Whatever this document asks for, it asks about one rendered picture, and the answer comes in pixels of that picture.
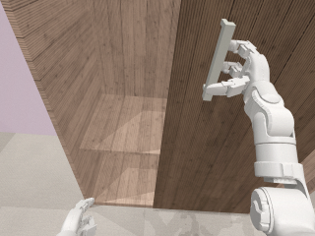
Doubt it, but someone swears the robot right upper arm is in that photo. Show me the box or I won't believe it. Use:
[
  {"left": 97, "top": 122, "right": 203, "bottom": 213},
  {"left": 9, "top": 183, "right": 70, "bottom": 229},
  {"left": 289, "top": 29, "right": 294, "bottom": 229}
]
[{"left": 250, "top": 187, "right": 315, "bottom": 236}]

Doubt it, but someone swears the handle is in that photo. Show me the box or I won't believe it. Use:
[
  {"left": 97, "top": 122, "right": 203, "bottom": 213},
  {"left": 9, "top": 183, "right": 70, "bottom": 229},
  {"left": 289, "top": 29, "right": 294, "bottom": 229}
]
[{"left": 202, "top": 19, "right": 236, "bottom": 101}]

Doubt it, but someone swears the left robot hand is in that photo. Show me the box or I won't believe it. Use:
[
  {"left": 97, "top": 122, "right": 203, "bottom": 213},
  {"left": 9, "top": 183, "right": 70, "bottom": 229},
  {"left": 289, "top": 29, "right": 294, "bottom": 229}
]
[{"left": 60, "top": 198, "right": 97, "bottom": 236}]

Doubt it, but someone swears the wardrobe door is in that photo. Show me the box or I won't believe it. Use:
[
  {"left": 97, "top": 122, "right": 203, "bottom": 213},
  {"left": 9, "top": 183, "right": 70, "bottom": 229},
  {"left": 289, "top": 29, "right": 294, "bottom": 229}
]
[
  {"left": 276, "top": 149, "right": 315, "bottom": 189},
  {"left": 153, "top": 0, "right": 315, "bottom": 214}
]

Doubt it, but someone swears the robot right forearm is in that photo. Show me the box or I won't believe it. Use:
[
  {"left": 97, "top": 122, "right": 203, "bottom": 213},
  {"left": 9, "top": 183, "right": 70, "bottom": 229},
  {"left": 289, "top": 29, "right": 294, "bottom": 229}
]
[{"left": 243, "top": 81, "right": 315, "bottom": 230}]

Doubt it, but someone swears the right robot hand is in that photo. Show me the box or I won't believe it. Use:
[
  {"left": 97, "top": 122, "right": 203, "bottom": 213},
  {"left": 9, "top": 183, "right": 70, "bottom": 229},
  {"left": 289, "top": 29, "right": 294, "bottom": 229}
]
[{"left": 205, "top": 39, "right": 270, "bottom": 97}]

